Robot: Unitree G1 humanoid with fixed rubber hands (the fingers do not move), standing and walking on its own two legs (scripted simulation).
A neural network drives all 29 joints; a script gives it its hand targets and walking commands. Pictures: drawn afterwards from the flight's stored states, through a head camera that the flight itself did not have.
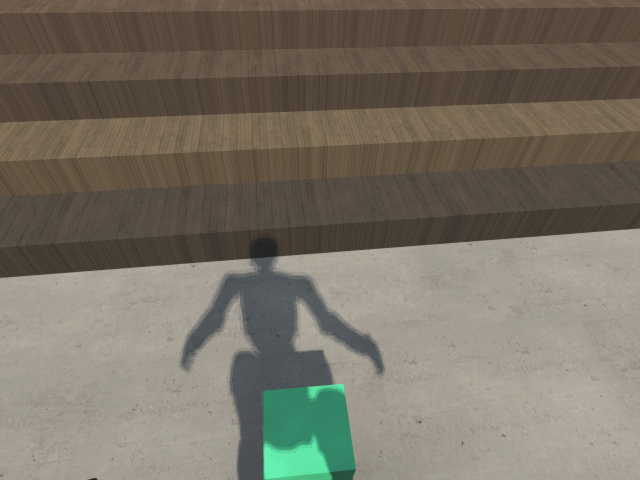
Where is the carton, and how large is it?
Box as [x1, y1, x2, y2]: [263, 384, 355, 479]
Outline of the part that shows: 343,384 263,391 264,479 352,478 355,466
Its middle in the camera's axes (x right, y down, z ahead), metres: -0.03 +0.54 +1.04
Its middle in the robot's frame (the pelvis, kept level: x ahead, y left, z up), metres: +0.37 +0.02 -0.66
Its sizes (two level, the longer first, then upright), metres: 0.210 0.200 0.250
